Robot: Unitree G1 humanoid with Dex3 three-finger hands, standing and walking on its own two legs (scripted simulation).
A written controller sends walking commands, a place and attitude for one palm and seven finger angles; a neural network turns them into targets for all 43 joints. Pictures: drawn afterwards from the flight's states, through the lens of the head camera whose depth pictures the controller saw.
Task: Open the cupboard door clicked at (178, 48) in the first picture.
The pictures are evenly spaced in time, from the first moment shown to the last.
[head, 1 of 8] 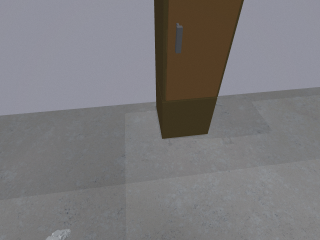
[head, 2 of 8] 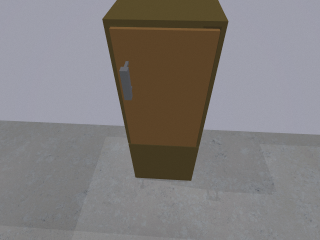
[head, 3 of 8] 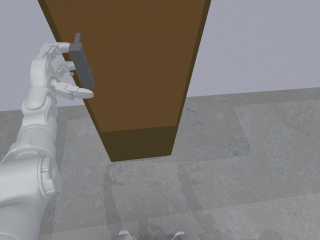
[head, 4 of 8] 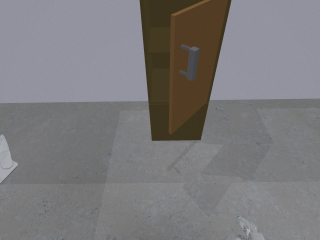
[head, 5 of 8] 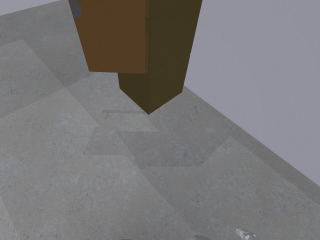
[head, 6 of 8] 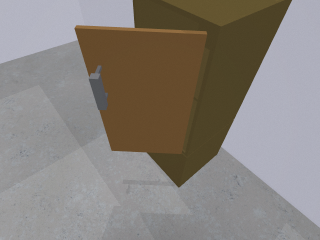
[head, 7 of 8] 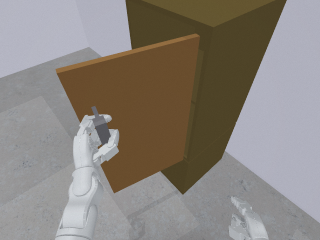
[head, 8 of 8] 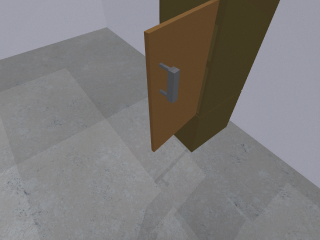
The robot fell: no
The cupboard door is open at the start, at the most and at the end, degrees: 0 100 99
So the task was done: yes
